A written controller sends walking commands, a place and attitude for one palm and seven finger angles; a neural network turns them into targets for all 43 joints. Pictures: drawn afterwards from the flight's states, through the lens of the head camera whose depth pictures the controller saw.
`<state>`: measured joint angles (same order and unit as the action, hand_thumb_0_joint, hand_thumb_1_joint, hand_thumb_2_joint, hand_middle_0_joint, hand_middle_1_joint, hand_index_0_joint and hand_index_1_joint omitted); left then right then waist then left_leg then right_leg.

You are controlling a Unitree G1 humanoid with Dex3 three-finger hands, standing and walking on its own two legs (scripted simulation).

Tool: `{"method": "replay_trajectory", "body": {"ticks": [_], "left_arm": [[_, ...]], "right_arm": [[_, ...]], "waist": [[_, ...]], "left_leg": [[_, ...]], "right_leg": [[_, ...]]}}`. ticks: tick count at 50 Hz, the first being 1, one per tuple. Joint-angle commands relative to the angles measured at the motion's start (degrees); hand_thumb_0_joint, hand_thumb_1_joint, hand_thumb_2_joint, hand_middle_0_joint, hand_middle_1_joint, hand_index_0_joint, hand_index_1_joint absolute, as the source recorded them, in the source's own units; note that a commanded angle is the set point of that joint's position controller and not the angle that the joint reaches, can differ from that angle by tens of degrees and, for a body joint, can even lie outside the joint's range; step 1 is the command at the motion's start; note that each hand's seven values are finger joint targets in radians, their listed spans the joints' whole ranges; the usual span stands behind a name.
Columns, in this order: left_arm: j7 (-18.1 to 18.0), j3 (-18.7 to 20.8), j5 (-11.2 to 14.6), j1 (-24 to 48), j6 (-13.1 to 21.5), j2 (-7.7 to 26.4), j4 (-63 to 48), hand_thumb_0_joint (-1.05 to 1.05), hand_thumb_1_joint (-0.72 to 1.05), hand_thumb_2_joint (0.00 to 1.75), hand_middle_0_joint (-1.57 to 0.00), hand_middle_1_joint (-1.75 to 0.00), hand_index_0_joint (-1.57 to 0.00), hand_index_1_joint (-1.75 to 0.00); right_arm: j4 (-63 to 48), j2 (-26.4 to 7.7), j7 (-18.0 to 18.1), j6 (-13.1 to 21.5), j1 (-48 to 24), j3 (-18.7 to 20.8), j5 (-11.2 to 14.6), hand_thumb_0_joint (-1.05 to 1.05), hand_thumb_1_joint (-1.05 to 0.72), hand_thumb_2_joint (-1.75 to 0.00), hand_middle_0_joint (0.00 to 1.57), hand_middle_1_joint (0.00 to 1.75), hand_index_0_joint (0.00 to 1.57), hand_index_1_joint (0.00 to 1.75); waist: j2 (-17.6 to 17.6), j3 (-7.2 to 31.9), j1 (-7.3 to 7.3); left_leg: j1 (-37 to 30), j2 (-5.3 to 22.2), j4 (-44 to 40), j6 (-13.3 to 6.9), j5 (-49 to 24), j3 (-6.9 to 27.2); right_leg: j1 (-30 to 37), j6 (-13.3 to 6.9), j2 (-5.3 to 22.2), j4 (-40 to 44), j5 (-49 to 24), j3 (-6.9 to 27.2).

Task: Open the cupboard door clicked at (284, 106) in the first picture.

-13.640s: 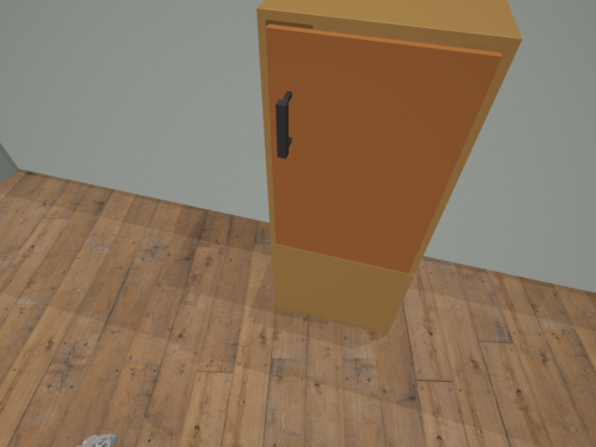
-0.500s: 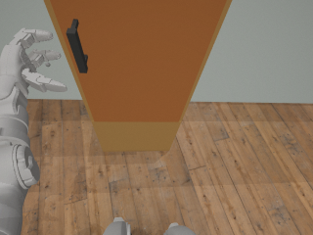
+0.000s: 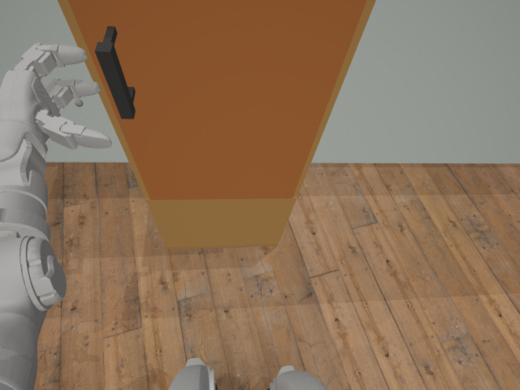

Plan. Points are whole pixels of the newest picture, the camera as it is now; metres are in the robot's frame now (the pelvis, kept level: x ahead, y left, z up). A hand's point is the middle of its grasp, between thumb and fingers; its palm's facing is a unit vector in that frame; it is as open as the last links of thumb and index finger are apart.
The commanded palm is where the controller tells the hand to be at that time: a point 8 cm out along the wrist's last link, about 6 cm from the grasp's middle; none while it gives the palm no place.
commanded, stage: slide the fingers in behind the handle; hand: left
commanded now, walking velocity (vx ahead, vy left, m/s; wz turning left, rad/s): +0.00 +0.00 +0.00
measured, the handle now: (119, 75) +0.56 +0.18 +0.12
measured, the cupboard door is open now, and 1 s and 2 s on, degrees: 0 0 0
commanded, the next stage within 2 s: close the thumb around the handle in 1.40 s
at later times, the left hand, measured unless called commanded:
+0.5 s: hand (104, 105) +0.50 +0.19 +0.12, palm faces -0.01 -1.00 +0.00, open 14.0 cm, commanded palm +0.48 +0.23 +0.12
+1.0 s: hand (130, 106) +0.50 +0.16 +0.12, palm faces -0.02 -1.00 +0.00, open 14.0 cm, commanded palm +0.48 +0.20 +0.12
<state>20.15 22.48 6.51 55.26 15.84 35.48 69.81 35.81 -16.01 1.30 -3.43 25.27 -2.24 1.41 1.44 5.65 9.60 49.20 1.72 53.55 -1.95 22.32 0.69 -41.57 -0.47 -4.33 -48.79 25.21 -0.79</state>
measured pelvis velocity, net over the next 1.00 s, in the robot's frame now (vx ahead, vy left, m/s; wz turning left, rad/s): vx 0.00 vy -0.01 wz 0.01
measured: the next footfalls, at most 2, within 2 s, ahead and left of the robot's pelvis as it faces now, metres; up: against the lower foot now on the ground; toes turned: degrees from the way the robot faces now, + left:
none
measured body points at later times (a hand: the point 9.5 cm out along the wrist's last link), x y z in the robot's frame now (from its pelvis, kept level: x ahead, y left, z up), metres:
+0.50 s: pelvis +0.00 +0.00 +0.00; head +0.09 +0.02 +0.44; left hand +0.50 +0.25 +0.12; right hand +0.02 -0.27 -0.11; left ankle +0.03 +0.09 -0.69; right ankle -0.02 -0.12 -0.69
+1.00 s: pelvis +0.00 -0.01 +0.00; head +0.09 +0.01 +0.44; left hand +0.49 +0.21 +0.12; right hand +0.00 -0.27 -0.11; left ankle +0.03 +0.09 -0.69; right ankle -0.02 -0.12 -0.69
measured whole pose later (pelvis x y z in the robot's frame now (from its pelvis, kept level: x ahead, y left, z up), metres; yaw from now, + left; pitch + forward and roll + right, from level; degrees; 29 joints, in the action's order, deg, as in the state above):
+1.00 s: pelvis +0.00 -0.01 +0.00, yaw +1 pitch +16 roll -3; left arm 11.3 17.5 6.0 54.4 17.2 25.2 67.1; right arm 36.5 -15.3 -0.2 -2.4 24.6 -1.3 0.8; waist 1.9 6.1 8.8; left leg 47.5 1.3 53.0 -1.4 21.9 0.7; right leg -40.5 -1.0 -4.0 -49.7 25.7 -0.9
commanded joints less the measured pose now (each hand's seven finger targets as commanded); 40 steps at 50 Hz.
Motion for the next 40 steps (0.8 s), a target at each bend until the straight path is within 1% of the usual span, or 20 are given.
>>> {"method": "replay_trajectory", "body": {"ticks": [1, 6, 8, 9, 13, 16, 18, 19, 20, 21, 23, 25, 28, 29, 32, 33, 35, 36, 38, 40], "left_arm": [[-0.86, 0.85, 1.0, 27.32, 4.25, 12.78, -13.21, 0.0, -0.5, 0.3, -0.3, -1.2, -0.3, -1.2], [-1.96, 1.99, 0.76, 27.35, 4.3, 13.4, -14.19, 0.0, -0.5, 0.3, -0.3, -1.2, -0.3, -1.2], [-2.4, 1.38, 0.88, 26.49, 4.45, 12.04, -14.3, 0.0, -0.5, 0.3, -0.3, -1.2, -0.3, -1.2], [-2.6, 2.59, 0.54, 26.5, 4.68, 13.48, -14.7, 0.0, -0.5, 0.3, -0.3, -1.2, -0.3, -1.2], [-3.05, 0.29, 1.19, 25.7, 4.84, 9.67, -16.44, 0.0, -0.5, 0.3, -0.3, -1.2, -0.3, -1.2], [-3.3, 1.11, 1.42, 23.87, 4.62, 9.69, -16.87, 0.0, -0.5, 0.3, -0.3, -1.2, -0.3, -1.2], [-3.53, -1.07, 1.86, 23.76, 4.29, 6.36, -16.66, 0.0, -0.5, 0.3, -0.3, -1.2, -0.3, -1.2], [-3.73, -0.52, 1.3, 24.51, 4.43, 7.42, -16.96, 0.0, -0.5, 0.3, -0.3, -1.2, -0.3, -1.2], [-4.03, -1.77, 1.27, 23.51, 4.01, 5.97, -15.8, 0.0, -0.5, 0.3, -0.3, -1.2, -0.3, -1.2], [-4.3, -2.59, 1.32, 25.18, 4.08, 4.72, -16.77, 0.0, -0.5, 0.3, -0.3, -1.2, -0.3, -1.2], [-5.38, -1.61, 1.4, 25.5, 4.16, 5.7, -15.18, 0.0, -0.5, 0.3, -0.3, -1.2, -0.3, -1.2], [-5.98, -0.48, 0.94, 26.4, 4.56, 7.24, -15.81, 0.0, -0.5, 0.3, -0.3, -1.2, -0.3, -1.2], [-6.41, -2.34, 0.9, 26.21, 5.55, 4.33, -17.06, 0.0, -0.5, 0.3, -0.3, -1.2, -0.3, -1.2], [-6.5, -1.38, 0.59, 25.92, 5.76, 5.37, -16.93, 0.0, -0.5, 0.3, -0.3, -1.2, -0.3, -1.2], [-6.67, -1.2, 0.4, 25.69, 4.9, 6.36, -14.0, 0.0, -0.5, 0.3, -0.3, -1.2, -0.3, -1.2], [-6.9, -2.43, 0.58, 26.58, 4.98, 4.68, -14.25, 0.0, -0.5, 0.3, -0.3, -1.2, -0.3, -1.2], [-7.31, -1.44, 0.27, 27.22, 5.29, 6.1, -14.93, 0.0, -0.5, 0.3, -0.3, -1.2, -0.3, -1.2], [-7.3, -2.08, 0.36, 27.36, 5.37, 4.95, -15.06, 0.0, -0.5, 0.3, -0.3, -1.2, -0.3, -1.2], [-7.43, -1.55, 0.72, 27.2, 5.64, 5.18, -14.6, 0.0, -0.5, 0.3, -0.3, -1.2, -0.3, -1.2], [-7.41, -3.53, 0.57, 28.0, 6.05, 2.91, -16.1, 0.0, -0.5, 0.3, -0.3, -1.2, -0.3, -1.2]], "right_arm": [[-3.45, -11.04, 0.8, 1.06, 7.94, 4.11, -0.38, 0.0, -0.9, -0.9, 0.2, 0.3, 0.2, 0.3], [-3.58, -10.86, 0.49, 1.26, 8.14, 4.1, -0.57, 0.0, -0.9, -0.9, 0.2, 0.3, 0.2, 0.3], [-3.56, -10.57, 0.39, 1.15, 8.11, 4.08, -0.75, 0.0, -0.9, -0.9, 0.2, 0.3, 0.2, 0.3], [-3.59, -10.78, 0.37, 1.09, 8.11, 4.31, -0.56, 0.0, -0.9, -0.9, 0.2, 0.3, 0.2, 0.3], [-3.94, -10.24, 0.12, 1.03, 7.48, 4.3, -0.64, 0.0, -0.9, -0.9, 0.2, 0.3, 0.2, 0.3], [-4.12, -10.19, -0.13, 0.93, 7.28, 4.51, -0.41, 0.0, -0.9, -0.9, 0.2, 0.3, 0.2, 0.3], [-4.22, -9.76, -0.24, 0.95, 6.97, 4.35, -0.57, 0.0, -0.9, -0.9, 0.2, 0.3, 0.2, 0.3], [-3.98, -10.07, -0.18, 0.84, 7.09, 4.58, -0.3, 0.0, -0.9, -0.9, 0.2, 0.3, 0.2, 0.3], [-3.87, -9.83, -0.21, 0.76, 6.56, 4.49, -0.48, 0.0, -0.9, -0.9, 0.2, 0.3, 0.2, 0.3], [-3.95, -9.77, -0.36, 0.9, 6.7, 4.47, -0.43, 0.0, -0.9, -0.9, 0.2, 0.3, 0.2, 0.3], [-3.7, -9.94, -0.17, 0.96, 6.77, 4.29, -0.65, 0.0, -0.9, -0.9, 0.2, 0.3, 0.2, 0.3], [-3.61, -10.01, -0.19, 1.25, 6.46, 4.4, -0.74, 0.0, -0.9, -0.9, 0.2, 0.3, 0.2, 0.3], [-3.87, -9.45, -0.44, 1.56, 6.39, 4.31, -0.77, 0.0, -0.9, -0.9, 0.2, 0.3, 0.2, 0.3], [-3.85, -9.64, -0.48, 1.6, 6.16, 4.45, -0.63, 0.0, -0.9, -0.9, 0.2, 0.3, 0.2, 0.3], [-3.99, -9.81, -0.3, 1.41, 5.82, 4.22, -0.56, 0.0, -0.9, -0.9, 0.2, 0.3, 0.2, 0.3], [-4.07, -9.68, -0.25, 1.5, 5.99, 4.06, -0.62, 0.0, -0.9, -0.9, 0.2, 0.3, 0.2, 0.3], [-3.98, -9.8, -0.14, 1.68, 5.85, 4.2, -0.66, 0.0, -0.9, -0.9, 0.2, 0.3, 0.2, 0.3], [-4.07, -9.59, -0.22, 1.82, 5.93, 4.17, -0.57, 0.0, -0.9, -0.9, 0.2, 0.3, 0.2, 0.3], [-3.81, -9.64, -0.17, 1.92, 6.22, 4.16, -0.74, 0.0, -0.9, -0.9, 0.2, 0.3, 0.2, 0.3], [-3.82, -9.38, -0.33, 2.09, 5.68, 4.26, -0.75, 0.0, -0.9, -0.9, 0.2, 0.3, 0.2, 0.3]], "waist": [[7.72, 24.24, 0.71], [8.21, 25.98, 0.04], [7.9, 25.63, 0.33], [6.62, 26.96, -0.04], [7.81, 26.04, 0.04], [6.83, 26.57, -0.71], [6.33, 24.61, -0.18], [5.48, 25.27, -0.15], [7.04, 23.32, -0.13], [6.22, 23.42, 0.38], [5.0, 21.29, 0.52], [5.29, 23.46, 0.0], [6.45, 24.82, 0.11], [6.11, 25.72, -0.31], [4.17, 22.23, -0.04], [4.37, 22.04, 0.56], [4.99, 23.86, 0.18], [5.26, 23.51, 0.33], [3.49, 23.28, 0.54], [6.42, 24.67, 0.48]], "left_leg": [[-28.29, 0.13, -4.57, -0.23, -20.16, 3.49], [-28.41, -0.03, -4.22, -0.25, -21.38, 3.19], [-28.81, -0.06, -3.83, -0.32, -23.21, 3.14], [-29.17, 0.15, -3.84, -0.24, -23.24, 3.1], [-29.87, -0.15, -3.84, -0.24, -24.03, 2.96], [-29.79, -0.11, -4.12, -0.18, -24.73, 2.61], [-29.32, -0.37, -4.14, -0.36, -24.86, 2.63], [-29.69, -0.05, -4.27, -0.22, -24.52, 2.71], [-29.52, -0.14, -4.4, -0.09, -23.67, 2.76], [-29.51, -0.12, -4.66, -0.16, -22.49, 2.96], [-28.13, -0.28, -4.87, -0.32, -20.88, 3.21], [-27.76, -0.44, -4.65, -0.31, -19.96, 2.89], [-29.56, -0.7, -4.22, -0.3, -22.48, 2.84], [-29.83, -0.47, -4.17, -0.17, -22.48, 2.8], [-25.82, -0.64, -4.78, -0.33, -17.9, 2.48], [-26.02, -0.88, -4.85, -0.53, -17.91, 2.6], [-26.54, -0.75, -4.71, -0.44, -17.59, 2.53], [-26.78, -0.76, -4.77, -0.42, -18.07, 2.44], [-26.07, -0.87, -4.56, -0.61, -17.99, 2.51], [-27.86, -0.85, -4.51, -0.36, -18.75, 2.4]], "right_leg": [[-1.52, -0.76, -0.23, 5.8, -17.32, -0.56], [-0.16, -0.76, -0.24, 5.31, -18.88, -0.52], [0.09, -0.91, -0.34, 5.14, -20.26, -0.66], [0.41, -0.64, -0.32, 5.02, -20.6, -0.5], [0.87, -0.93, -0.39, 5.15, -21.3, -0.73], [2.07, -0.75, -0.39, 5.19, -22.83, -0.6], [2.03, -0.85, -0.43, 5.38, -23.01, -0.82], [1.3, -0.65, -0.37, 5.26, -22.73, -0.7], [0.41, -0.82, -0.3, 5.52, -21.53, -0.85], [-0.1, -0.67, -0.29, 5.63, -20.6, -0.9], [0.0, -0.91, -0.24, 5.89, -19.17, -0.99], [1.03, -0.72, -0.03, 5.71, -19.26, -0.42], [1.28, -0.93, -0.1, 5.24, -21.18, -0.57], [1.04, -0.77, -0.09, 5.13, -21.29, -0.38], [1.66, -0.63, 0.05, 5.7, -18.73, -0.26], [1.4, -0.7, 0.03, 5.73, -18.55, -0.38], [1.6, -0.68, 0.13, 5.73, -18.36, -0.02], [1.37, -0.65, 0.06, 5.77, -18.78, -0.06], [2.24, -0.7, 0.02, 5.76, -19.01, -0.18], [1.24, -0.68, 0.07, 5.63, -19.36, -0.05]]}}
